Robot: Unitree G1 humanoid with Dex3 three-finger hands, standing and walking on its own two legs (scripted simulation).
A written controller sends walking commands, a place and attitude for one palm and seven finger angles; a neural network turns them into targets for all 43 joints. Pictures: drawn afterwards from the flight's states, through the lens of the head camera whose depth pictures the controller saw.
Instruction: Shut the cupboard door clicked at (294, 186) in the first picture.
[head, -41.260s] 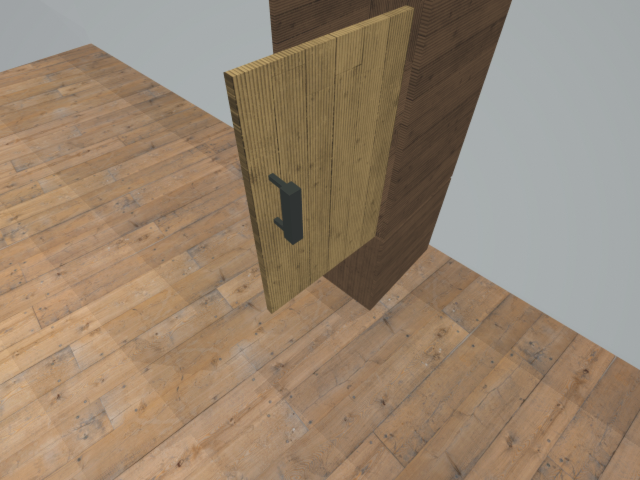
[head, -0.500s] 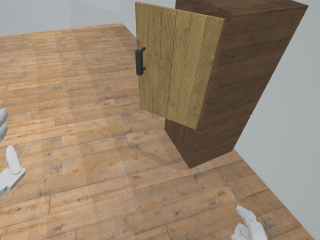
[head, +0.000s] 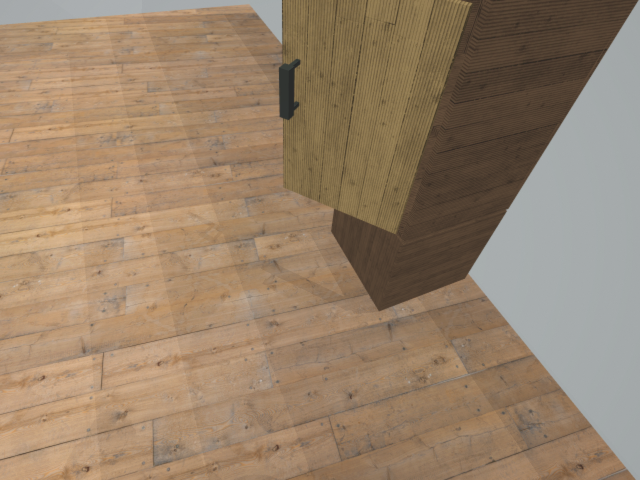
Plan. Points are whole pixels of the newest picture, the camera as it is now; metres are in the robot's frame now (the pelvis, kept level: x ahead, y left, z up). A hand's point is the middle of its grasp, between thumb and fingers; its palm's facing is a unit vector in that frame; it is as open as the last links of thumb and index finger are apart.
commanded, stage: let the arm hang, fingers relaxed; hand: left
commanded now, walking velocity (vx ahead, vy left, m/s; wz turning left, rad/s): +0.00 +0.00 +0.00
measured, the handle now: (291, 88) +0.92 +0.11 +0.01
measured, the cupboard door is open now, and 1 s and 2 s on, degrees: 38 38 38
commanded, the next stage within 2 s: look to check the result in 0.70 s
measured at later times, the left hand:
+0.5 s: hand out of the picture +0.01 +0.19 -0.17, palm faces +0.00 -0.98 -0.20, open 7.4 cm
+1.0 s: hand out of the picture +0.02 +0.20 -0.17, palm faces -0.02 -0.97 -0.25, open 7.4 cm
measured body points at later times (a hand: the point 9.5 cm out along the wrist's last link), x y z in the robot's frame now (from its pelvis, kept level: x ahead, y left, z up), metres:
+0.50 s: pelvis +0.00 +0.01 +0.00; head -0.01 +0.01 +0.45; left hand +0.01 +0.24 -0.15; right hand +0.01 -0.22 -0.15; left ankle +0.05 +0.10 -0.74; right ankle -0.03 -0.10 -0.74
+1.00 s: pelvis +0.01 +0.00 +0.01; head +0.02 +0.00 +0.46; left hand +0.02 +0.25 -0.15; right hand +0.02 -0.25 -0.15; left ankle +0.05 +0.10 -0.74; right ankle -0.03 -0.10 -0.74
